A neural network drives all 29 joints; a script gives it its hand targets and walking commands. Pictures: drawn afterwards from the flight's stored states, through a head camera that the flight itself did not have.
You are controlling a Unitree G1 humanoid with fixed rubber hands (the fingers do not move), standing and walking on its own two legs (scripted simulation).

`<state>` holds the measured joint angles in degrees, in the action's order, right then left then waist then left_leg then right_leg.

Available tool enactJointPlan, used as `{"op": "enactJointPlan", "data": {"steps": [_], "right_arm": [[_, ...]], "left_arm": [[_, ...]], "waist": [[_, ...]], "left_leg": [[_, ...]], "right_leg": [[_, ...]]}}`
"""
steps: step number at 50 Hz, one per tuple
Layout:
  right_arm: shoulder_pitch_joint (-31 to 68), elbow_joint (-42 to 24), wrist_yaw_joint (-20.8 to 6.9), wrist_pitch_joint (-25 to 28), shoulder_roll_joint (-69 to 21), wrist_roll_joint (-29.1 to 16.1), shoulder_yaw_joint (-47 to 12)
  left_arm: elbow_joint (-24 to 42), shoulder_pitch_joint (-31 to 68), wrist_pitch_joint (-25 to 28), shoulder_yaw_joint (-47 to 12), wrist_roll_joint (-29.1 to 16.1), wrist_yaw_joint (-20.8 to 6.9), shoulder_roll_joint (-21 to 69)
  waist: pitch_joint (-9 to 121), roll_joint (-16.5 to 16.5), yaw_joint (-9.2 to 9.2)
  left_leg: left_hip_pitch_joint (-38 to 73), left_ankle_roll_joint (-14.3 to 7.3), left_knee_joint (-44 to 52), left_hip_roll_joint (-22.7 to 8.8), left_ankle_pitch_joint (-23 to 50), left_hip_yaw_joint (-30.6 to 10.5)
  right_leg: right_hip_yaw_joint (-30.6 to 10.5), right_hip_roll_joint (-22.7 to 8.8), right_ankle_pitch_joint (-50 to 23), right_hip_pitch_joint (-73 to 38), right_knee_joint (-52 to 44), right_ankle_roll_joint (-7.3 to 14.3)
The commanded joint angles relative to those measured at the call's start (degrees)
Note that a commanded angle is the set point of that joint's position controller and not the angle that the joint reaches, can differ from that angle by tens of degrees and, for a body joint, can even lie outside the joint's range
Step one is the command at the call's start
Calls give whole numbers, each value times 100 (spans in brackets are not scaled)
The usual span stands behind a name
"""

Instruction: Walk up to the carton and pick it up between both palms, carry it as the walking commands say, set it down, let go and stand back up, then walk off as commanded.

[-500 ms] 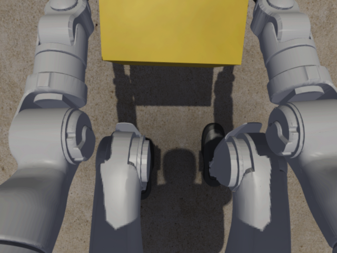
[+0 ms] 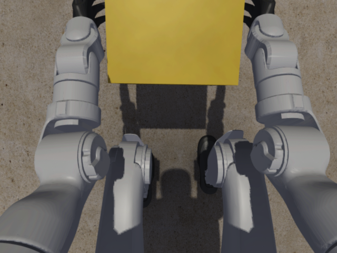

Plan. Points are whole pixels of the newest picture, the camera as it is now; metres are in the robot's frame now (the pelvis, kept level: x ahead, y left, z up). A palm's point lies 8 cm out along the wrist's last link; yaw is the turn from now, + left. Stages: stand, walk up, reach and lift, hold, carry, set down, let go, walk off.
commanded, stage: reach and lift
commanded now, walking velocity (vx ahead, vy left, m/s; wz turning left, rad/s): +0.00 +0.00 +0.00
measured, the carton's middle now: (172, 17) +0.57 +0.00 -0.18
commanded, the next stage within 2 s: none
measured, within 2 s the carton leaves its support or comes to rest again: neither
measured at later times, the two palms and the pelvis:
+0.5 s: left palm (70, 15) +0.52 +0.15 -0.03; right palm (283, 15) +0.51 -0.17 -0.04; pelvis +0.00 +0.00 +0.05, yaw +0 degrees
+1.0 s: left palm (40, 3) +0.50 +0.15 +0.05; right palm (320, 5) +0.49 -0.17 +0.04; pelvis +0.00 -0.01 +0.10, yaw +0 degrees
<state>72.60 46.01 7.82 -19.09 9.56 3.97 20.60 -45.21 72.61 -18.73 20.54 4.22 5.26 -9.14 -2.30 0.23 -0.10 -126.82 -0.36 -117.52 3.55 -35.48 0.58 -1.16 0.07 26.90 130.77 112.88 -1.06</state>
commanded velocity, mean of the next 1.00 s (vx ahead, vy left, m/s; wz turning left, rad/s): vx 0.00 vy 0.00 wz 0.00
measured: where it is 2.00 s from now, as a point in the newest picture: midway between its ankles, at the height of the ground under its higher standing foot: (175, 180)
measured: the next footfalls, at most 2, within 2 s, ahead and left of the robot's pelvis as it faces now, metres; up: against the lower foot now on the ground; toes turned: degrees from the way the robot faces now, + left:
none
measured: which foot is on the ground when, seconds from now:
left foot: down 0.00-1.00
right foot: down 0.00-1.00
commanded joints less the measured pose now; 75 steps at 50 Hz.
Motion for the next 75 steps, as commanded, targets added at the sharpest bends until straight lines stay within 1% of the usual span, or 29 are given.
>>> {"op": "enactJointPlan", "data": {"steps": [1, 7, 18, 34, 51, 75], "right_arm": [[3877, -758, -1775, 184, -5786, -721, -2440], [3712, -805, -1831, 72, -5942, -572, -2399], [3438, -991, -1848, -127, -6282, -493, -2556], [2968, -910, -1896, -250, -6639, -280, -2480], [2408, -924, -1998, -271, -6893, -178, -2575], [1393, -923, -2129, -201, -7217, -45, -2728]], "left_arm": [[530, 3655, 84, -2508, -757, -1825, 5862], [561, 3535, 4, -2440, -641, -1861, 5970], [723, 3352, -150, -2568, -672, -1967, 6148], [595, 2909, -249, -2382, -507, -2109, 6346], [697, 2404, -279, -2499, -428, -2157, 6680], [779, 1407, -229, -2638, -257, -2235, 7018]], "waist": [[7148, 42, 14], [7300, 4, -7], [7669, -66, -10], [7394, -170, -68], [7284, -109, -66], [6700, -102, -66]], "left_leg": [[2918, 117, 1484, 465, 2185, 206], [2915, 126, 1728, 495, 2093, 222], [2994, 136, 2115, 540, 1979, 270], [3176, 103, 2710, 590, 1760, 253], [3932, 128, 3379, 611, 1848, 155], [5060, 133, 4468, 601, 1976, -8]], "right_leg": [[595, 692, -1853, -4379, -488, 69], [584, 714, -1779, -4490, -754, 60], [526, 750, -1775, -5054, -1203, 37], [393, 786, -1604, -5655, -1887, 41], [338, 816, -1631, -6254, -2560, 67], [185, 805, -1767, -7327, -3673, 110]]}}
